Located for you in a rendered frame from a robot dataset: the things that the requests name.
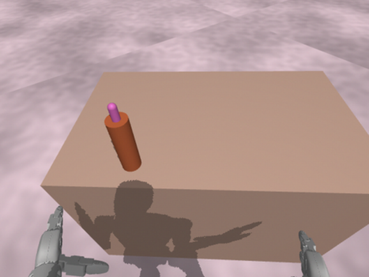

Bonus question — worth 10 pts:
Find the left robot hand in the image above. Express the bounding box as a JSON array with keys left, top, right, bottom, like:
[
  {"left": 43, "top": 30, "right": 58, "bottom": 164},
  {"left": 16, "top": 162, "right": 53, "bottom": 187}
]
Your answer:
[{"left": 35, "top": 206, "right": 109, "bottom": 277}]

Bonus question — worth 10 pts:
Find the right robot hand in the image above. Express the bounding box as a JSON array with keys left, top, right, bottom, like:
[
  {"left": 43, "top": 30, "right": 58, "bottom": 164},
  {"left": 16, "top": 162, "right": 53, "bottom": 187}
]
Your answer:
[{"left": 293, "top": 231, "right": 330, "bottom": 277}]

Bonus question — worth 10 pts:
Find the bottle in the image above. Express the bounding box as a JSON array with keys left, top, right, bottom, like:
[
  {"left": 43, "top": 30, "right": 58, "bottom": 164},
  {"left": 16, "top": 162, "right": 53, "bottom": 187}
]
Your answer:
[{"left": 104, "top": 103, "right": 141, "bottom": 172}]

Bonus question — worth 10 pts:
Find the left robot arm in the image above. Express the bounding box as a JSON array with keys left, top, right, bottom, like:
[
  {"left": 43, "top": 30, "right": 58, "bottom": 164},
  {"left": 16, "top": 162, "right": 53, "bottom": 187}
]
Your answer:
[{"left": 28, "top": 263, "right": 62, "bottom": 277}]

